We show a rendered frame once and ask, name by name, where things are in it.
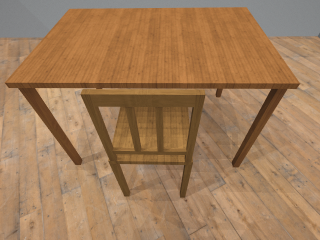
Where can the table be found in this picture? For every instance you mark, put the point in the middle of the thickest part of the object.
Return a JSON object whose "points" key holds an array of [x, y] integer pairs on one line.
{"points": [[155, 48]]}

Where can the chair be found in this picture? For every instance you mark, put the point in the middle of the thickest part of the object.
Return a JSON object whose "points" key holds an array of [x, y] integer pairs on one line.
{"points": [[152, 128]]}

